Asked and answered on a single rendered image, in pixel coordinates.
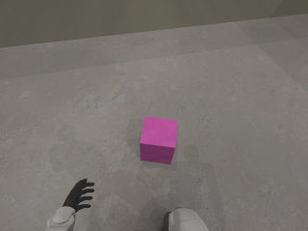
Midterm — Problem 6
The carton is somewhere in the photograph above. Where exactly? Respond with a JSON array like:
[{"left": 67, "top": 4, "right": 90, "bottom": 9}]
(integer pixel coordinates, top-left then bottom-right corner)
[{"left": 140, "top": 116, "right": 177, "bottom": 165}]

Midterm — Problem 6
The left robot hand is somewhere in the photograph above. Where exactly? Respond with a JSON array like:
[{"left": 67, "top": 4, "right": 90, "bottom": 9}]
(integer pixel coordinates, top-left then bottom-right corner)
[{"left": 63, "top": 178, "right": 94, "bottom": 213}]

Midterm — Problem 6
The robot left forearm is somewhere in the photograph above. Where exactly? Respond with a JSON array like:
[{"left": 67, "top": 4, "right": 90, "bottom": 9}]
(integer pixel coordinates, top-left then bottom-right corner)
[{"left": 45, "top": 206, "right": 76, "bottom": 231}]

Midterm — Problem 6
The robot right thigh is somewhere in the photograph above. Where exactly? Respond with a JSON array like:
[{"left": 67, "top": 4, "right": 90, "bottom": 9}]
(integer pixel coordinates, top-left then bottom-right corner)
[{"left": 168, "top": 208, "right": 209, "bottom": 231}]

